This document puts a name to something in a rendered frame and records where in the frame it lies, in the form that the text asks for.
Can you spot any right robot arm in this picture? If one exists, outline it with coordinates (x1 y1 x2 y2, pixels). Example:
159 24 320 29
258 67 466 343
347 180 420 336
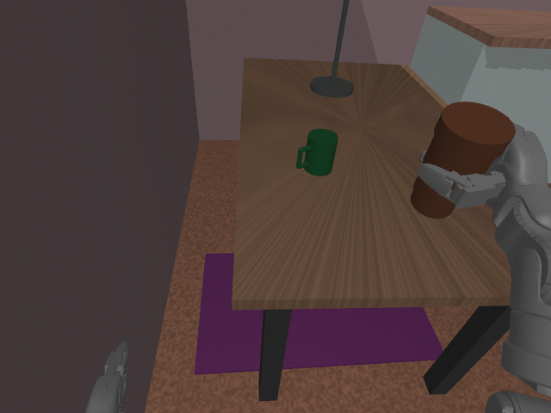
485 184 551 413

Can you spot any table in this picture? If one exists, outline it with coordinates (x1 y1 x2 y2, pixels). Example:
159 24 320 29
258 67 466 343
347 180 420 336
232 58 513 401

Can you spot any right robot hand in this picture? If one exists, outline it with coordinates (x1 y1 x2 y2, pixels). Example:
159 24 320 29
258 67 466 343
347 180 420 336
418 115 548 210

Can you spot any desk lamp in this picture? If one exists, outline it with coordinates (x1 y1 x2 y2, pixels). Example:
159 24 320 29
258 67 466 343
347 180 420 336
310 0 354 98

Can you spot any left robot hand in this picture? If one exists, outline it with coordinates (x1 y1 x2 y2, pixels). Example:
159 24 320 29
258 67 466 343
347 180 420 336
85 341 129 413

